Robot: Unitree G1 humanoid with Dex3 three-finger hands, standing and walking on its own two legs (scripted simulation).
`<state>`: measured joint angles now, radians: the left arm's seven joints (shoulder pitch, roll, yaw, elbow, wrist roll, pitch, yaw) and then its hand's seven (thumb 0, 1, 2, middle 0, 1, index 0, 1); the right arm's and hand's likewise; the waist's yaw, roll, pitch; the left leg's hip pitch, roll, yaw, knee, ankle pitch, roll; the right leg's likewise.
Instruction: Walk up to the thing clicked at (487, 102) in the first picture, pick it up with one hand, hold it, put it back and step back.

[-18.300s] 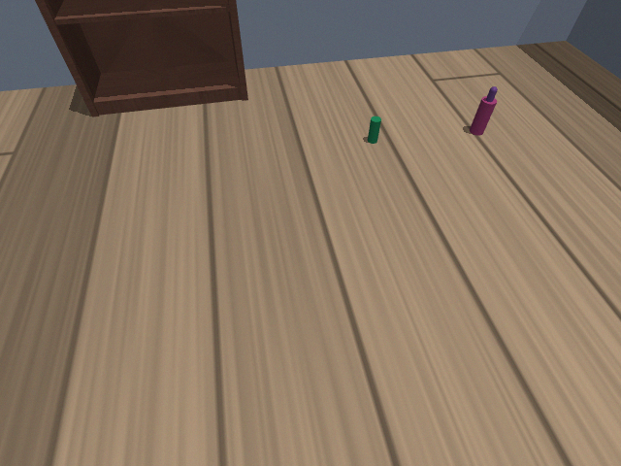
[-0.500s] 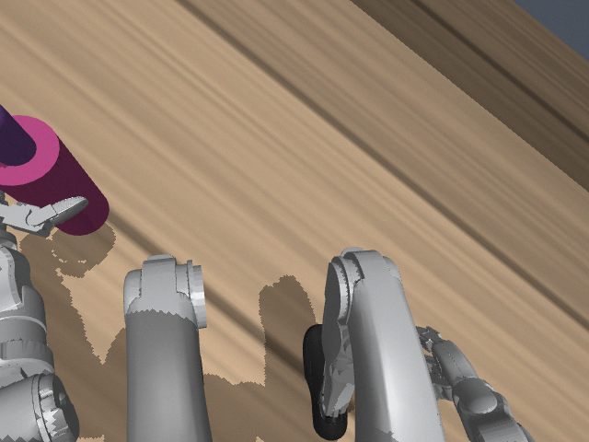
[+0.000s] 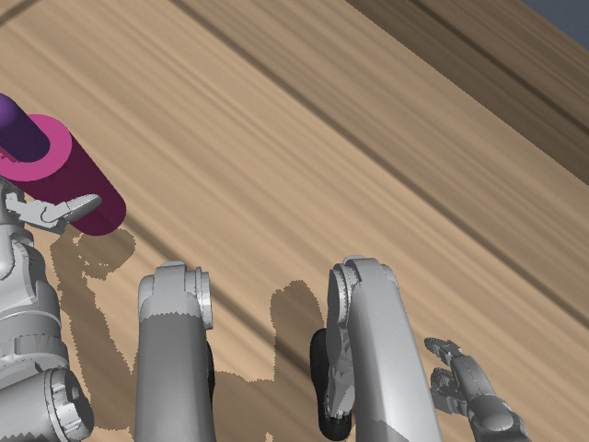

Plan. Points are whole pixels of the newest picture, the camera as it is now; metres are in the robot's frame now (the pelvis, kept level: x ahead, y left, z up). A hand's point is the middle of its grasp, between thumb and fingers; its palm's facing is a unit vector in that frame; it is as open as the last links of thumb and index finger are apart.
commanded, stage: settle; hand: left
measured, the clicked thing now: (58, 172) +0.42 +0.28 -0.02
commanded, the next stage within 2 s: lift in 0.52 s
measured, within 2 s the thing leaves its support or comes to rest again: neither
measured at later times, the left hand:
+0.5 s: hand (38, 161) +0.42 +0.29 +0.00, palm faces +0.33 -0.94 -0.02, open 11.1 cm
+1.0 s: hand (17, 148) +0.41 +0.28 +0.05, palm faces +0.30 -0.95 -0.02, open 11.1 cm
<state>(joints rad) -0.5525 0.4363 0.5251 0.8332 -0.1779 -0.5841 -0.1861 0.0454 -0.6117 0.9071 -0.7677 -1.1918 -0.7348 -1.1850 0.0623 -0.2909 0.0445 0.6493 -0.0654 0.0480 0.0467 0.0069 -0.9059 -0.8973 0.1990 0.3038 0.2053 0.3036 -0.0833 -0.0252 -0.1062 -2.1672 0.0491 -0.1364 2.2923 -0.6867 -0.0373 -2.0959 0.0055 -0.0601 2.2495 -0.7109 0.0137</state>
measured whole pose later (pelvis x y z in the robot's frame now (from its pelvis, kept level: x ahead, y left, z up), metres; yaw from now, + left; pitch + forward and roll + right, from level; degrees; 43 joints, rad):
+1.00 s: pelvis +0.00 +0.00 +0.05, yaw +2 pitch +33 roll -4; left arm -0.50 0.37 0.47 0.72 -0.18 -0.52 -0.18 0.04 -0.61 0.91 -0.77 -1.19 -0.73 -1.19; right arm 0.11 -0.27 0.01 0.64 -0.03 0.03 0.02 0.01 -0.92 -0.89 0.20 0.30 0.20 0.30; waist -0.06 0.00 -0.17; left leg -2.03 0.05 -0.10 2.12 -0.67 -0.03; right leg -1.96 0.00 -0.04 2.09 -0.70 0.02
